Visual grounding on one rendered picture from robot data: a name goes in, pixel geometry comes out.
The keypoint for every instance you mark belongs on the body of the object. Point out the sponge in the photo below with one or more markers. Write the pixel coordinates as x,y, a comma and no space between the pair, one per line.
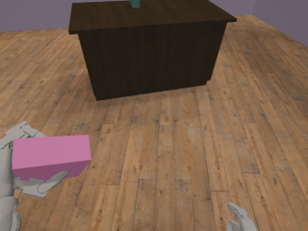
44,157

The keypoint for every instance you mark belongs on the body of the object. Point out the table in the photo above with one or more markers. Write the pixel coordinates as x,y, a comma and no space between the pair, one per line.
162,45

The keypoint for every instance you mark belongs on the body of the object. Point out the robot left hand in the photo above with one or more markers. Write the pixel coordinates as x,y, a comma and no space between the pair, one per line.
34,187

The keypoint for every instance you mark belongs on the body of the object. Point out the robot left forearm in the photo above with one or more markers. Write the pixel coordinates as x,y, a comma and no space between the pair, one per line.
10,220

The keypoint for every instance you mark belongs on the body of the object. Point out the robot right hand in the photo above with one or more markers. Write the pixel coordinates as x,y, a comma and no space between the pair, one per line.
246,223

